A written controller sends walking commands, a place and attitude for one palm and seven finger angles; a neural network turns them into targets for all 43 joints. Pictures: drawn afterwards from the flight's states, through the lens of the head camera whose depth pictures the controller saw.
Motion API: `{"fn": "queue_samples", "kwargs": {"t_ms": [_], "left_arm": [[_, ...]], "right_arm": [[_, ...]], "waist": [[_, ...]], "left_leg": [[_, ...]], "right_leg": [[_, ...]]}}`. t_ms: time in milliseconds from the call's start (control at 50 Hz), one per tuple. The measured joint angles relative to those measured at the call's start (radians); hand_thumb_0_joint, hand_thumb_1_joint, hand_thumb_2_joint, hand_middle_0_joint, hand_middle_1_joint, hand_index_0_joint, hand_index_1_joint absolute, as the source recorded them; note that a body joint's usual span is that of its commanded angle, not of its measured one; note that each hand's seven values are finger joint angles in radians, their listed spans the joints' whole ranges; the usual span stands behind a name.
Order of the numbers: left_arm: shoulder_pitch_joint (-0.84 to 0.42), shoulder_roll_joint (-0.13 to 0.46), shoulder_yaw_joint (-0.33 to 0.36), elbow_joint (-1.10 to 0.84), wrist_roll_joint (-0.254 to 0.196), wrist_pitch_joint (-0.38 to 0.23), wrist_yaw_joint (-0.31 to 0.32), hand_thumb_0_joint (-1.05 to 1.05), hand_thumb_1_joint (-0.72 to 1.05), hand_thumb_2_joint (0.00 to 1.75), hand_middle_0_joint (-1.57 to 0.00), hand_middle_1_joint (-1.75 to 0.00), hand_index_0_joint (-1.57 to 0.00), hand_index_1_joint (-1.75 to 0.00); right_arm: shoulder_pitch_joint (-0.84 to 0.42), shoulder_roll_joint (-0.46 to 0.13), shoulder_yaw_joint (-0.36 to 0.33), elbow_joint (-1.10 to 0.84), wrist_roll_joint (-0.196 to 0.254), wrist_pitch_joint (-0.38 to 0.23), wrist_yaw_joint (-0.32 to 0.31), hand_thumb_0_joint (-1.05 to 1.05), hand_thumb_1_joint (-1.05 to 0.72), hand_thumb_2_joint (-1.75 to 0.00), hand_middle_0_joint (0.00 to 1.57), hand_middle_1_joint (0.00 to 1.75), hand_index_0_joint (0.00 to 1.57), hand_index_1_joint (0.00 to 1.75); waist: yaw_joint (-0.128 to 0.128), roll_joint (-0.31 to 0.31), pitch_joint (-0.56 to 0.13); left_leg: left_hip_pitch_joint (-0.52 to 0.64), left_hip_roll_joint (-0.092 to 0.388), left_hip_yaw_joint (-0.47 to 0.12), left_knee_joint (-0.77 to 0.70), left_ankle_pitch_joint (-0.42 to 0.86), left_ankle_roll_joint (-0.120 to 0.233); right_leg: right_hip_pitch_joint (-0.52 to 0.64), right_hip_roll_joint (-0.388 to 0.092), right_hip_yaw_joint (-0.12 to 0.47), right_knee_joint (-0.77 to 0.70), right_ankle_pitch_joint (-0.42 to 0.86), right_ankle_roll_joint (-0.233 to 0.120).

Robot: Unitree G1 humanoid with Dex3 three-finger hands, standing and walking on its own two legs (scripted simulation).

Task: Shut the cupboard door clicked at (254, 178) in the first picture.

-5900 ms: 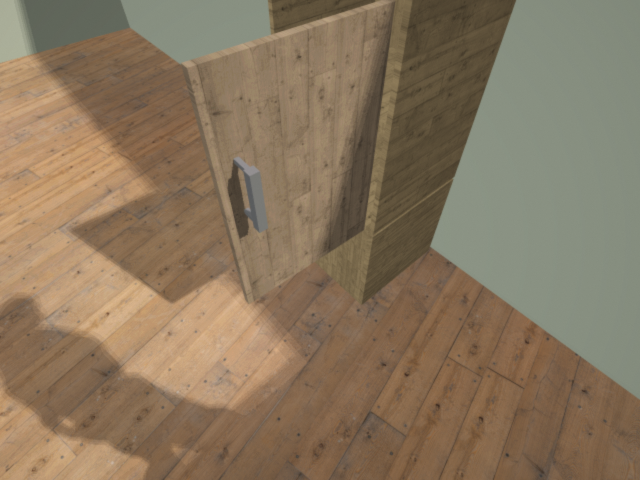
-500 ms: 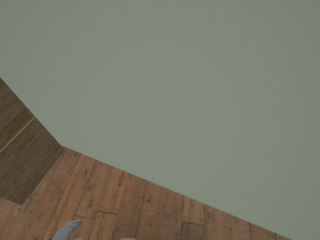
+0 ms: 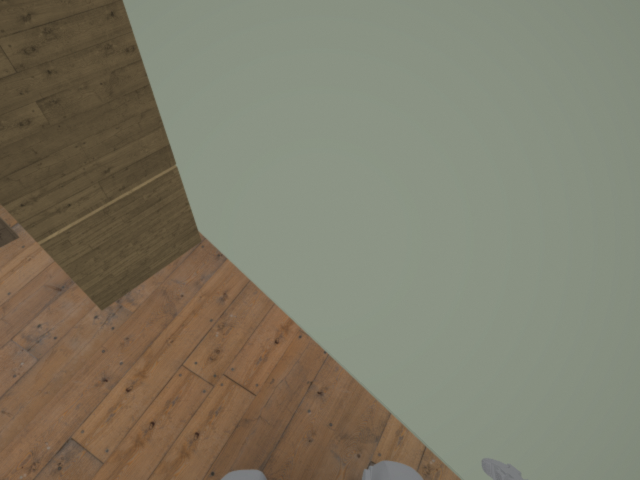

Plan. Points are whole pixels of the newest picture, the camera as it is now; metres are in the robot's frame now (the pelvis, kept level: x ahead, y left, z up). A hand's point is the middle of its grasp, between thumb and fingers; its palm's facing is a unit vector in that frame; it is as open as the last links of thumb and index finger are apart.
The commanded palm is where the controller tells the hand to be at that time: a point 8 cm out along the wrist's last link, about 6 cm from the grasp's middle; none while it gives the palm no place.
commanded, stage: turn to face it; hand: left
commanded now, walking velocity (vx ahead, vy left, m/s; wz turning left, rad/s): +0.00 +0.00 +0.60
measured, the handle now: out of the picture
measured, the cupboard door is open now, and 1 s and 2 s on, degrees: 88 88 88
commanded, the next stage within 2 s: take the last steps up to it in 1.28 s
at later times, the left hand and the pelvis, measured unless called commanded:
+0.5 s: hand out of the picture +0.04 +0.13 -0.14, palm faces +0.29 -0.92 -0.26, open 7.4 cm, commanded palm none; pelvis +0.02 -0.07 +0.02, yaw +18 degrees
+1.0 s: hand out of the picture -0.03 +0.19 -0.15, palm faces +0.57 -0.79 -0.24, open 7.4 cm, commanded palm none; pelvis +0.02 -0.04 +0.01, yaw +34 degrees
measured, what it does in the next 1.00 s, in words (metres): steps on the spot, turning left: right foot, then left foot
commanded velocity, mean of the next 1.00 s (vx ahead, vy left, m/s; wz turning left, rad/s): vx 0.00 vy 0.00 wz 0.55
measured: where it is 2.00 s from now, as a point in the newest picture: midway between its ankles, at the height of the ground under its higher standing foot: outside the picture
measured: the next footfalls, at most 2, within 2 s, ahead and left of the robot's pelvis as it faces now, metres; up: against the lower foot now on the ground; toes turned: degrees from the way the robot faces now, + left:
right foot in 0.26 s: +0.06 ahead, -0.16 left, +0.00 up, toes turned +6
left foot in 0.70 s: +0.00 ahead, +0.06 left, +0.00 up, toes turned +32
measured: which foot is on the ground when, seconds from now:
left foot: down 0.00-0.26, up 0.28-0.68, down 0.70-1.00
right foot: up 0.00-0.24, down 0.26-0.70, up 0.72-1.00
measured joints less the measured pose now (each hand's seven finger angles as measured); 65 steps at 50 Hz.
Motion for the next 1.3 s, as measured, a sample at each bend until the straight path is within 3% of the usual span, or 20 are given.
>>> {"fn": "queue_samples", "kwargs": {"t_ms": [60,120,200,260,340,400,440,540,640,700,720,760,820,880,1000,1100,1140,1160,1220,1300], "left_arm": [[-0.020,0.004,0.002,-0.011,0.000,-0.005,-0.006,0.01,0.91,0.90,-0.20,-0.30,-0.20,-0.30],[-0.034,0.003,0.001,-0.026,-0.002,-0.010,-0.007,0.01,0.91,0.90,-0.20,-0.30,-0.19,-0.30],[-0.058,-0.004,-0.006,-0.044,-0.006,-0.015,-0.006,0.01,0.91,0.90,-0.20,-0.30,-0.19,-0.30],[-0.061,-0.010,-0.014,-0.064,-0.009,-0.037,-0.007,0.01,0.91,0.90,-0.20,-0.30,-0.19,-0.30],[-0.050,-0.053,-0.035,-0.063,0.002,-0.059,0.003,0.00,0.91,0.90,-0.20,-0.30,-0.20,-0.30],[-0.019,-0.076,-0.044,-0.058,-0.001,-0.057,0.006,0.00,0.90,0.90,-0.20,-0.30,-0.20,-0.30],[-0.002,-0.084,-0.047,-0.051,-0.001,-0.056,0.007,0.00,0.90,0.90,-0.20,-0.30,-0.20,-0.30],[0.030,-0.087,-0.042,-0.039,0.002,-0.064,0.011,0.00,0.91,0.90,-0.20,-0.30,-0.20,-0.30],[0.057,-0.057,-0.028,-0.023,0.009,-0.062,0.006,0.00,0.91,0.90,-0.20,-0.30,-0.20,-0.30],[0.082,-0.032,-0.016,-0.010,0.002,-0.052,0.000,0.00,0.91,0.90,-0.20,-0.30,-0.20,-0.30],[0.080,-0.019,-0.012,-0.001,-0.002,-0.042,-0.002,0.00,0.91,0.90,-0.20,-0.30,-0.20,-0.30],[0.064,0.000,-0.006,0.013,-0.002,-0.012,0.002,0.01,0.91,0.90,-0.20,-0.30,-0.20,-0.30],[0.032,0.011,0.001,0.021,0.000,0.006,0.001,0.01,0.91,0.90,-0.20,-0.30,-0.20,-0.30],[0.001,0.010,0.001,0.006,0.001,-0.001,-0.006,0.01,0.91,0.90,-0.20,-0.30,-0.19,-0.30],[-0.043,-0.002,-0.008,-0.021,-0.001,-0.013,-0.005,0.01,0.91,0.90,-0.20,-0.30,-0.19,-0.30],[-0.071,-0.023,-0.022,-0.028,-0.008,-0.020,-0.004,0.01,0.91,0.90,-0.20,-0.30,-0.19,-0.30],[-0.073,-0.034,-0.028,-0.033,-0.010,-0.032,-0.004,0.01,0.91,0.90,-0.20,-0.30,-0.19,-0.30],[-0.068,-0.036,-0.031,-0.038,-0.009,-0.043,-0.003,0.01,0.91,0.90,-0.20,-0.30,-0.20,-0.30],[-0.057,-0.070,-0.043,-0.029,0.000,-0.062,0.003,0.00,0.91,0.90,-0.20,-0.30,-0.20,-0.30],[-0.019,-0.099,-0.052,-0.016,-0.002,-0.064,0.008,0.00,0.90,0.90,-0.20,-0.30,-0.20,-0.30]], "right_arm": [[0.017,0.000,0.004,0.009,0.000,0.000,-0.009,0.00,-0.91,-0.90,0.20,0.30,0.20,0.30],[0.036,0.001,0.005,0.020,-0.001,0.003,-0.009,0.00,-0.90,-0.90,0.20,0.30,0.20,0.30],[0.058,-0.001,-0.001,0.029,-0.005,0.013,-0.004,0.00,-0.90,-0.90,0.20,0.30,0.20,0.30],[0.074,-0.007,-0.011,0.033,0.001,0.025,-0.002,0.00,-0.90,-0.90,0.21,0.30,0.20,0.30],[0.067,-0.038,-0.037,0.049,0.006,0.046,0.004,0.00,-0.90,-0.90,0.20,0.30,0.20,0.30],[0.059,-0.050,-0.045,0.057,0.004,0.057,0.012,0.00,-0.91,-0.90,0.20,0.30,0.20,0.29],[0.055,-0.049,-0.045,0.058,0.005,0.060,0.017,0.00,-0.91,-0.90,0.20,0.30,0.19,0.29],[0.032,-0.039,-0.036,0.059,0.007,0.064,0.021,0.00,-0.91,-0.90,0.20,0.30,0.19,0.29],[-0.013,-0.027,-0.022,0.046,0.010,0.054,0.022,0.00,-0.91,-0.90,0.20,0.30,0.19,0.29],[-0.029,-0.025,-0.013,0.019,0.008,0.032,0.024,0.00,-0.91,-0.90,0.20,0.30,0.19,0.29],[-0.035,-0.019,-0.014,0.012,0.005,0.021,0.023,0.00,-0.91,-0.90,0.20,0.30,0.19,0.29],[-0.037,-0.010,-0.005,0.003,0.004,0.006,0.017,0.00,-0.91,-0.90,0.20,0.30,0.19,0.29],[-0.017,-0.002,0.003,0.000,0.000,0.001,0.001,0.00,-0.91,-0.90,0.20,0.30,0.20,0.29],[0.003,0.002,0.010,0.013,0.000,0.000,-0.010,0.00,-0.91,-0.90,0.20,0.30,0.20,0.29],[0.048,0.018,0.015,0.038,-0.001,0.001,-0.011,0.00,-0.90,-0.90,0.20,0.30,0.20,0.30],[0.079,0.022,0.009,0.054,-0.005,0.009,-0.010,0.00,-0.90,-0.90,0.20,0.30,0.20,0.30],[0.092,0.019,0.004,0.061,-0.001,0.014,-0.010,0.00,-0.90,-0.90,0.21,0.30,0.20,0.30],[0.101,0.018,0.001,0.063,0.003,0.016,-0.009,0.00,-0.90,-0.90,0.21,0.30,0.20,0.30],[0.091,-0.004,-0.016,0.079,0.009,0.035,-0.008,0.00,-0.90,-0.90,0.20,0.30,0.20,0.30],[0.077,-0.020,-0.027,0.095,0.007,0.048,-0.003,0.00,-0.91,-0.90,0.20,0.30,0.20,0.29]], "waist": [[0.001,0.017,-0.008],[-0.003,0.036,-0.019],[-0.019,0.061,-0.024],[-0.028,0.073,-0.032],[-0.035,0.104,-0.015],[-0.040,0.097,-0.015],[-0.043,0.084,-0.015],[-0.027,0.055,-0.006],[0.005,0.029,0.008],[0.010,0.018,-0.001],[0.008,0.005,-0.002],[0.013,-0.008,0.001],[0.012,0.001,-0.010],[0.012,0.015,-0.014],[-0.002,0.036,-0.023],[-0.028,0.060,-0.023],[-0.032,0.069,-0.026],[-0.031,0.066,-0.033],[-0.034,0.097,-0.019],[-0.037,0.095,-0.012]], "left_leg": [[0.023,-0.005,-0.031,-0.063,0.039,-0.005],[0.036,-0.005,-0.063,-0.098,0.061,-0.014],[0.027,-0.006,-0.115,-0.093,0.065,-0.037],[-0.007,-0.018,-0.154,-0.039,0.043,-0.064],[-0.126,-0.033,-0.124,0.331,-0.186,-0.068],[-0.183,-0.015,-0.069,0.545,-0.144,-0.086],[-0.188,0.004,-0.047,0.568,-0.115,-0.098],[-0.130,0.035,-0.009,0.401,-0.127,-0.109],[-0.043,0.035,0.039,0.181,-0.141,-0.090],[0.034,0.024,0.059,0.002,-0.009,-0.056],[0.022,0.011,0.055,0.013,0.003,-0.025],[0.005,-0.001,0.043,0.046,-0.027,0.015],[0.017,-0.007,0.008,0.003,-0.016,0.022],[0.041,-0.014,-0.024,-0.068,0.028,0.023],[0.065,-0.021,-0.078,-0.138,0.069,0.014],[0.053,-0.023,-0.118,-0.116,0.059,-0.010],[0.037,-0.029,-0.133,-0.083,0.043,-0.025],[0.022,-0.038,-0.135,-0.053,0.027,-0.034],[-0.061,-0.042,-0.125,0.203,-0.171,-0.049],[-0.141,-0.026,-0.078,0.489,-0.159,-0.073]], "right_leg": [[-0.040,0.014,0.046,0.027,0.071,0.007],[-0.031,0.023,0.067,-0.053,0.084,0.010],[0.041,0.048,0.071,-0.254,0.071,0.004],[0.146,0.066,0.060,-0.493,0.164,-0.006],[0.178,0.051,0.004,-0.498,0.173,-0.081],[0.222,0.030,-0.033,-0.554,0.190,-0.090],[0.245,0.018,-0.060,-0.589,0.203,-0.091],[0.272,-0.005,-0.130,-0.614,0.203,-0.089],[0.263,-0.033,-0.193,-0.554,0.163,-0.073],[0.228,-0.059,-0.223,-0.453,0.109,-0.049],[0.193,-0.068,-0.196,-0.370,0.053,-0.032],[0.109,-0.041,-0.093,-0.180,-0.046,-0.016],[0.016,-0.002,-0.007,-0.013,-0.006,-0.006],[-0.033,0.010,0.043,0.027,0.075,0.003],[-0.021,0.026,0.077,-0.094,0.106,0.011],[0.073,0.063,0.065,-0.315,0.090,0.000],[0.141,0.078,0.053,-0.458,0.168,-0.007],[0.180,0.076,0.050,-0.537,0.204,-0.025],[0.194,0.078,0.025,-0.527,0.174,-0.084],[0.245,0.060,-0.005,-0.583,0.190,-0.094]]}}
